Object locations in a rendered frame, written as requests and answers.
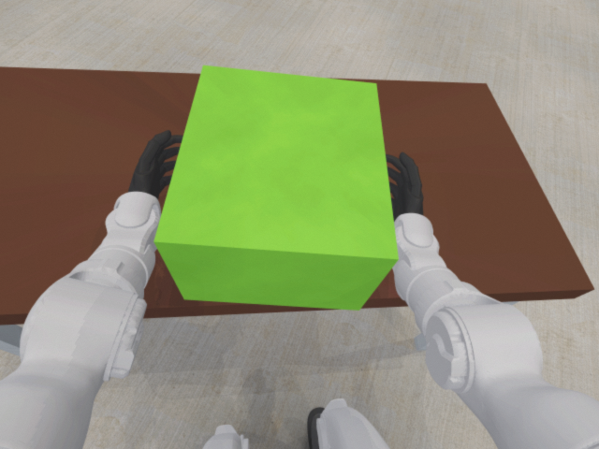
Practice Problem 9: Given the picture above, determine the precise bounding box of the robot left upper arm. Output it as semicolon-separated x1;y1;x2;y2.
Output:
0;277;147;449

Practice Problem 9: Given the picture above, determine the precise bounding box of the left robot forearm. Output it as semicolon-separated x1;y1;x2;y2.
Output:
20;192;161;362

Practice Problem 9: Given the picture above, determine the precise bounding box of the robot right thigh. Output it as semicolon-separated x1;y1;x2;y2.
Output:
316;407;390;449

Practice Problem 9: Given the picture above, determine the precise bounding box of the carton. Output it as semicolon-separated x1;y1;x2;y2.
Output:
154;65;399;311

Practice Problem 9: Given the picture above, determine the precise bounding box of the right robot hand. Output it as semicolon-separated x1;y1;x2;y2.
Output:
386;152;423;222

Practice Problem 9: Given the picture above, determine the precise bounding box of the table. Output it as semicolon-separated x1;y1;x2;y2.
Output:
0;66;594;356

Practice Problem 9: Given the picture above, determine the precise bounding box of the right robot forearm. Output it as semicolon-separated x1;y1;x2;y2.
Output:
392;213;543;368

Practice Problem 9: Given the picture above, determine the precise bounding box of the left robot hand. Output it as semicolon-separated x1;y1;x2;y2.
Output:
128;130;183;199

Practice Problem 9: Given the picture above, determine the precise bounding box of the robot right upper arm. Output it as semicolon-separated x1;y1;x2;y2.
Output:
425;304;599;449

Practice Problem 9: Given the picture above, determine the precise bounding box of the robot right shin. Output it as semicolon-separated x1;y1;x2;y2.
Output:
318;398;348;449

